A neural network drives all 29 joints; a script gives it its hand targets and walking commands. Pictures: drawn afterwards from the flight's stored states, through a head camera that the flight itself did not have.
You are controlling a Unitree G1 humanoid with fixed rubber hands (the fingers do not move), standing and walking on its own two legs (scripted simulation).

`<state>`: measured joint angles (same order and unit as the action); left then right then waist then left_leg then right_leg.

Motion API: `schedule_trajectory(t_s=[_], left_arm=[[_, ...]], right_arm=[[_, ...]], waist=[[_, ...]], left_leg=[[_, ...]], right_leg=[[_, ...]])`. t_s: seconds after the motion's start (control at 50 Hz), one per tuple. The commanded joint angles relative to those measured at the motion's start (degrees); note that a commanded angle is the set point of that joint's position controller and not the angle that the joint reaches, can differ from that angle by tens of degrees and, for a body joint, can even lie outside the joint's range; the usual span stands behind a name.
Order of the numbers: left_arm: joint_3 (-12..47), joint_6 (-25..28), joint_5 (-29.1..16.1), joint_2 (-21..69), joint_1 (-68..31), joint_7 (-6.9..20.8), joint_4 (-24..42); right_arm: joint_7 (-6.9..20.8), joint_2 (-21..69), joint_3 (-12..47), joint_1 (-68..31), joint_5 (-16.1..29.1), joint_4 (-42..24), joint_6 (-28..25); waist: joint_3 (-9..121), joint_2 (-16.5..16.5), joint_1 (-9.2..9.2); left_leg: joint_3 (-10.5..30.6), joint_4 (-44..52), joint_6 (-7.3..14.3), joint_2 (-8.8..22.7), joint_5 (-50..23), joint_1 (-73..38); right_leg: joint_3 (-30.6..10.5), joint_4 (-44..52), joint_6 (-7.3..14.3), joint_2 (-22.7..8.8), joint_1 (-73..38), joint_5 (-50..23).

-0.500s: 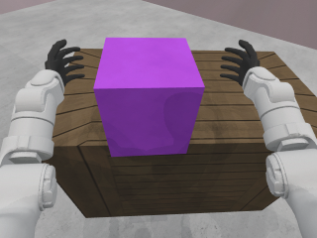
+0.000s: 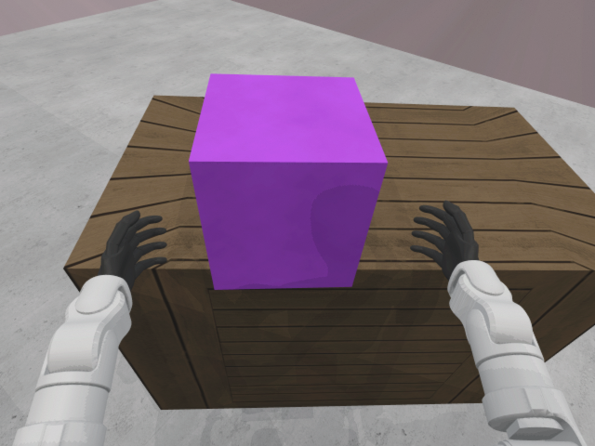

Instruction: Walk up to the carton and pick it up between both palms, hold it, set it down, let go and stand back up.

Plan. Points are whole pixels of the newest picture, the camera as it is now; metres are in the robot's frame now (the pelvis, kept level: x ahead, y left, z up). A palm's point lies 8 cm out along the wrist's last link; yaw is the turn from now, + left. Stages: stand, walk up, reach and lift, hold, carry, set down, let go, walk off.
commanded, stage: set down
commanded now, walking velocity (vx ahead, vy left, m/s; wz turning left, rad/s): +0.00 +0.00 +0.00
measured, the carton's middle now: (283, 184) +0.50 +0.02 +0.10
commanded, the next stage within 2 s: let go in 1.60 s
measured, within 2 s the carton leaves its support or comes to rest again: neither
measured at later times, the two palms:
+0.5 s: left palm (119, 327) +0.27 +0.23 +0.04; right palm (461, 320) +0.28 -0.22 +0.05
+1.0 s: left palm (119, 379) +0.23 +0.23 -0.01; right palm (453, 371) +0.23 -0.21 -0.01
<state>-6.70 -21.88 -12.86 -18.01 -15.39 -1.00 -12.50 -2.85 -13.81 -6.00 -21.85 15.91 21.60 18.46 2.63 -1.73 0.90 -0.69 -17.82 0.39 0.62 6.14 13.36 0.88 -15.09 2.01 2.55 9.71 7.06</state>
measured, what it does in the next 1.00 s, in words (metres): stands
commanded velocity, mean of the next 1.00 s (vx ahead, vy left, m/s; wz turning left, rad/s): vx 0.00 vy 0.00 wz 0.00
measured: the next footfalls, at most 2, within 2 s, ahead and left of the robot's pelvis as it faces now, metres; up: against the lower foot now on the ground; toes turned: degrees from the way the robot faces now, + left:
none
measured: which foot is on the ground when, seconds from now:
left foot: down 0.00-1.00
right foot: down 0.00-1.00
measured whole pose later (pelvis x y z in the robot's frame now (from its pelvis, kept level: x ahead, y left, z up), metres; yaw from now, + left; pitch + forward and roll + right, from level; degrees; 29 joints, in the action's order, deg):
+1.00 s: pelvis +0.05 +0.00 +0.00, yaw -2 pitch -2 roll +0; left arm -2.0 -15.3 -6.4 -14.9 17.4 0.9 -3.4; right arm -2.0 -10.4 1.0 17.0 9.5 10.4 5.3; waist 1.2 -1.4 -2.8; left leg -2.4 -17.2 -0.2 1.0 11.0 4.4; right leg -1.4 -14.1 2.2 3.0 1.2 11.0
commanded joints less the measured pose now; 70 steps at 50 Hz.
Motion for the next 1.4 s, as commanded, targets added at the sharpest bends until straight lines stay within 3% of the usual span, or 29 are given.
schedule_trajectory(t_s=[0.0,0.12,0.24,0.34,0.44,0.52,0.6,0.68,0.9,1.08,1.1,1.12,1.14,1.16,1.18,1.22,1.24,1.26,1.34,1.38], left_arm=[[0.34,3.79,-3.87,-10.60,-23.47,-1.79,15.80],[-1.54,3.81,-1.39,-9.59,-11.56,-0.51,14.17],[-1.36,4.94,0.92,-6.30,-0.81,1.40,16.39],[0.47,8.09,0.45,-5.89,4.78,0.67,20.83],[1.53,9.95,0.10,-6.05,8.08,-0.39,21.45],[1.50,8.59,0.46,-6.50,11.35,-0.76,23.51],[0.65,7.46,2.47,-5.64,16.92,0.47,22.08],[0.58,6.77,4.12,-4.46,21.13,1.72,20.90],[1.72,8.23,6.43,-4.09,26.25,1.81,18.96],[2.35,9.94,8.50,-3.84,28.20,1.78,12.84],[4.29,13.87,-1.29,-7.50,16.03,-0.88,35.72],[5.66,13.60,0.75,-4.90,25.22,-2.25,26.36],[4.42,11.96,0.86,-5.07,22.27,-1.94,25.24],[4.41,8.70,2.03,-4.25,25.09,-1.02,21.09],[3.87,5.22,1.90,-4.09,24.04,-0.13,21.64],[2.78,-1.43,4.03,-3.00,26.88,1.32,18.60],[2.16,-2.33,4.46,-3.42,28.87,1.66,21.15],[2.49,-4.13,5.75,-1.83,31.58,2.37,17.99],[1.90,-2.30,6.05,-1.51,33.30,2.91,22.29],[2.18,-1.32,6.56,-1.18,31.65,2.49,20.45]], right_arm=[[1.21,-11.24,-2.58,-21.87,0.35,-16.91,-3.55],[0.49,-10.41,-0.57,-8.87,1.35,-15.38,-4.11],[-0.10,-9.82,-0.04,2.52,0.91,-20.64,-6.48],[0.75,-9.36,-0.46,10.18,0.18,-26.63,-9.30],[1.73,-8.40,0.53,14.54,-0.69,-27.23,-10.30],[1.66,-8.28,1.26,17.92,-1.03,-27.94,-10.26],[0.92,-7.63,2.63,23.51,-1.41,-26.57,-10.87],[0.22,-6.69,3.78,27.79,-2.10,-25.26,-11.80],[0.76,-3.17,4.45,33.31,-6.26,-21.27,-14.83],[1.43,-0.28,4.67,34.53,-10.23,-12.43,-18.97],[1.01,-6.19,2.24,23.04,-4.48,-38.71,-20.92],[0.81,-5.43,2.95,33.49,-5.52,-29.78,-18.84],[0.72,-5.20,3.66,30.91,-4.92,-29.46,-16.12],[0.59,-3.12,5.65,34.28,-4.66,-26.29,-12.60],[0.16,-2.09,6.96,32.86,-3.76,-27.41,-9.48],[-0.92,-0.87,8.20,35.38,-2.71,-23.07,-4.90],[-1.27,-0.96,7.74,37.18,-2.36,-24.46,-4.62],[-1.50,-0.47,8.24,39.59,-2.53,-20.80,-3.74],[-1.45,-2.01,6.11,40.66,-3.61,-26.14,-5.01],[-0.33,-1.83,4.97,39.73,-5.61,-25.53,-5.11]], waist=[[20.66,4.44,-0.05],[18.88,3.60,-1.32],[13.50,2.29,-1.34],[9.58,2.99,-1.71],[6.54,3.76,-2.42],[7.69,3.04,-2.72],[8.92,2.56,-3.09],[7.77,2.18,-3.08],[1.15,2.98,-3.63],[-0.08,2.44,-3.66],[12.78,2.67,-5.23],[7.97,2.78,-2.47],[8.20,2.67,-3.19],[5.01,2.37,-2.66],[3.65,1.69,-2.76],[-1.00,0.51,-2.40],[-1.46,0.86,-2.55],[-3.34,1.07,-1.85],[-2.96,3.26,-3.21],[-4.90,4.02,-3.83]], left_leg=[[-0.48,1.88,0.63,1.16,0.95,-7.89],[0.08,1.25,0.42,1.14,-5.87,-11.09],[0.77,1.94,-0.82,0.85,-8.35,-12.67],[0.88,2.39,-1.61,1.25,-6.79,-12.40],[0.54,2.52,-2.02,1.70,-4.90,-11.44],[0.00,2.09,-1.79,1.52,-7.48,-11.42],[-0.17,1.02,-1.95,0.79,-14.64,-12.90],[-0.04,0.80,-2.45,0.44,-18.07,-14.06],[-1.25,1.20,-2.61,0.77,-14.01,-11.94],[-2.63,0.59,-1.74,0.41,-10.64,-10.87],[-2.54,0.07,-2.37,0.17,-16.84,-12.11],[-1.34,-1.55,-2.97,0.88,-18.71,-12.48],[-1.59,-1.03,-2.83,0.78,-19.83,-11.19],[-1.74,-0.33,-2.46,0.68,-18.71,-9.48],[-1.85,1.02,-1.94,0.52,-17.06,-8.57],[-1.37,2.76,-1.20,0.68,-15.86,-8.38],[-1.27,2.94,-0.71,0.57,-16.01,-9.04],[-0.87,3.25,-0.96,0.88,-15.26,-10.77],[-0.97,3.91,-1.67,1.00,-14.51,-13.09],[-1.37,5.29,-2.13,1.40,-9.01,-11.22]], right_leg=[[-1.56,0.96,-0.51,-1.81,-1.41,-2.37],[-3.11,2.15,-0.70,-2.38,-4.50,-7.71],[-3.26,4.11,0.12,-2.27,-6.18,-9.33],[-2.77,4.48,0.32,-1.91,-4.27,-6.97],[-3.04,4.45,0.07,-2.23,-2.80,-5.00],[-3.65,3.49,-0.70,-2.15,-4.79,-8.97],[-4.27,2.87,-1.15,-2.02,-8.08,-16.33],[-4.42,3.21,-1.24,-2.05,-8.85,-18.63],[-4.27,2.90,-1.53,-2.05,-5.43,-12.00],[-4.31,1.52,-2.53,-2.44,-2.99,-8.36],[-2.50,-0.02,-2.91,-0.74,-5.20,-16.02],[-3.71,-0.46,-1.86,-1.10,-4.66,-17.98],[-3.47,0.23,-2.17,-1.19,-5.81,-19.06],[-4.26,0.96,-2.25,-2.15,-7.48,-20.00],[-4.40,1.87,-2.65,-2.76,-8.81,-20.02],[-5.00,3.59,-2.61,-3.84,-9.17,-19.60],[-5.43,3.80,-2.47,-3.81,-8.82,-19.70],[-5.58,4.53,-1.94,-4.13,-7.27,-18.46],[-5.34,4.96,-1.04,-2.90,-5.65,-14.52],[-4.86,5.39,-0.75,-2.85,-4.92,-7.50]])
